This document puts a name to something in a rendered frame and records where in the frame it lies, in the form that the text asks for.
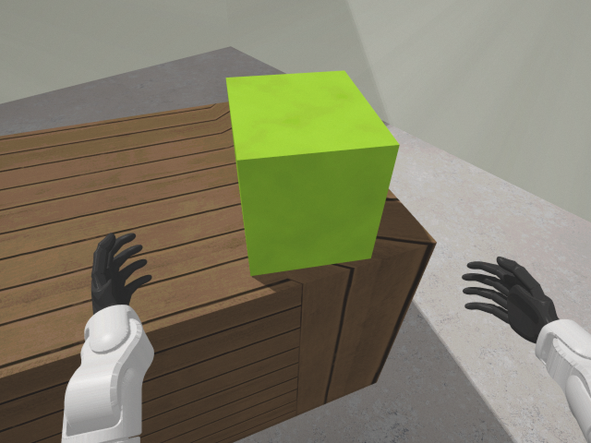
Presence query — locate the right robot forearm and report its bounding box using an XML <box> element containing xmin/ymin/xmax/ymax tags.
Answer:
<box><xmin>535</xmin><ymin>319</ymin><xmax>591</xmax><ymax>443</ymax></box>

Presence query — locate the left robot forearm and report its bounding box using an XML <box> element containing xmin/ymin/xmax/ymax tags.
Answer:
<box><xmin>61</xmin><ymin>305</ymin><xmax>154</xmax><ymax>443</ymax></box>

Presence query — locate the pedestal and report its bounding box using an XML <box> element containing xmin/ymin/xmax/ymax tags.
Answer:
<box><xmin>0</xmin><ymin>102</ymin><xmax>437</xmax><ymax>443</ymax></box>

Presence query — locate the right robot hand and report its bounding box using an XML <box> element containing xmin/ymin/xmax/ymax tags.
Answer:
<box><xmin>462</xmin><ymin>257</ymin><xmax>559</xmax><ymax>343</ymax></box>

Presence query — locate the left robot hand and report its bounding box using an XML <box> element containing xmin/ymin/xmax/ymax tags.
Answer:
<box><xmin>91</xmin><ymin>233</ymin><xmax>152</xmax><ymax>315</ymax></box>

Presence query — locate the carton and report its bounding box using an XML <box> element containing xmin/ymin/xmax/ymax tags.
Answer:
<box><xmin>226</xmin><ymin>71</ymin><xmax>400</xmax><ymax>276</ymax></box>

